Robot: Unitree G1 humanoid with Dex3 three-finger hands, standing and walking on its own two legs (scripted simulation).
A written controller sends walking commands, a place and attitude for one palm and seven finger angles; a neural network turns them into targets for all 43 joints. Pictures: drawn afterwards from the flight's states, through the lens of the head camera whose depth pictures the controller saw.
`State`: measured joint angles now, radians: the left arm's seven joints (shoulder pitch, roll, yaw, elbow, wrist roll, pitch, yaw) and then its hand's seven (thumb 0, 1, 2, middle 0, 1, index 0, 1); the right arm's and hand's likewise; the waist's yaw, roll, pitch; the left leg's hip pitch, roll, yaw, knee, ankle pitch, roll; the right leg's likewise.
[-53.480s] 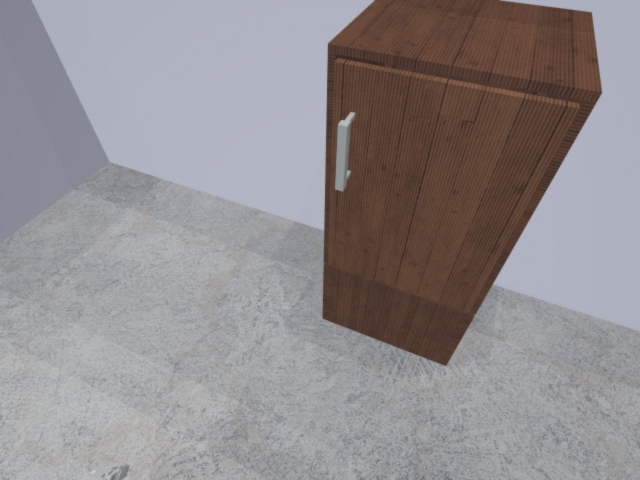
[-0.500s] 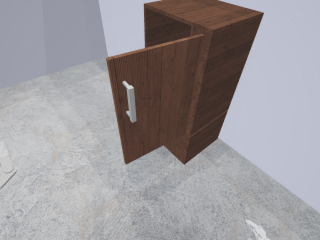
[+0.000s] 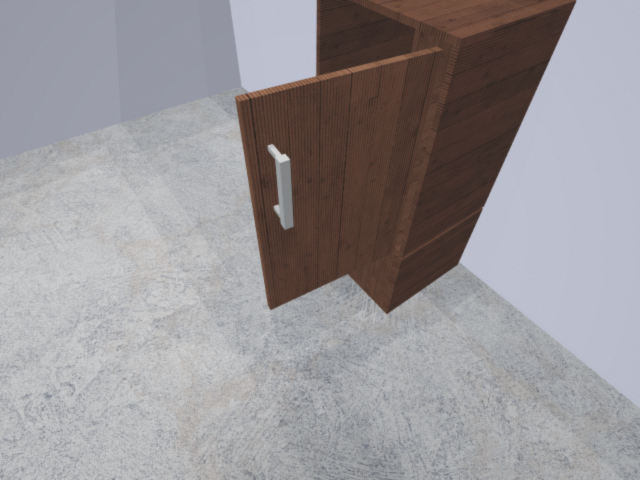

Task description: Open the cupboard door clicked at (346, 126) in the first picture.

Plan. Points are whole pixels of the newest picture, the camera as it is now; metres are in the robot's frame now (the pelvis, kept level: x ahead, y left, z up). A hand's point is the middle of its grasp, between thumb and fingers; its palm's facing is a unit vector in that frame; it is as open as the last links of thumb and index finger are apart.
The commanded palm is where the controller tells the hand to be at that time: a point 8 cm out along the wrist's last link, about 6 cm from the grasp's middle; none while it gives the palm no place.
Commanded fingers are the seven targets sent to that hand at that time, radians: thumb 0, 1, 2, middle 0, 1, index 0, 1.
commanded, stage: let the arm hang, fingers relaxed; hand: left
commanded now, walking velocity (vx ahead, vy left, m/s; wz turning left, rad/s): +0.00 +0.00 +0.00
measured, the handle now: (280, 188) +0.59 +0.09 +0.01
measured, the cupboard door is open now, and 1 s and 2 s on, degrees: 84 84 84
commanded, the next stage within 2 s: look to check the result in 0.82 s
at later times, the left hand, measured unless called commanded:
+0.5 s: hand out of the picture +0.00 +0.20 -0.16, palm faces +0.02 -0.97 -0.24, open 7.4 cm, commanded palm none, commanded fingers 0.00 0.90 0.90 -0.20 -0.30 -0.20 -0.30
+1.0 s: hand out of the picture +0.04 +0.21 -0.16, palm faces +0.01 -0.97 -0.24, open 7.4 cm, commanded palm none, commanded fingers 0.00 0.90 0.90 -0.20 -0.30 -0.20 -0.30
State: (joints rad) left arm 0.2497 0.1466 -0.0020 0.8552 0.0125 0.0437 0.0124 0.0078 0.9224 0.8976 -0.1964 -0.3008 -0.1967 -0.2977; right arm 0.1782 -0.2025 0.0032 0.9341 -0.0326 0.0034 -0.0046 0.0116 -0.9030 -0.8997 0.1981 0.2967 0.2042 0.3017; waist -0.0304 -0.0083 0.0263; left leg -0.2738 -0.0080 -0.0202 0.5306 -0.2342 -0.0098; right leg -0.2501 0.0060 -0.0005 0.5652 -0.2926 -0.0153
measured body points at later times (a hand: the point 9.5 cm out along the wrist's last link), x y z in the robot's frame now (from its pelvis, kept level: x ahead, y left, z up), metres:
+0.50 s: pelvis -0.01 +0.01 +0.01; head +0.02 +0.00 +0.46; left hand +0.00 +0.25 -0.14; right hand -0.02 -0.21 -0.16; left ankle +0.03 +0.13 -0.73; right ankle +0.01 -0.11 -0.73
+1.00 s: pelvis +0.01 +0.01 +0.01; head +0.03 +0.01 +0.46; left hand +0.04 +0.26 -0.14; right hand +0.04 -0.23 -0.15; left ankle +0.03 +0.13 -0.73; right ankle +0.01 -0.11 -0.73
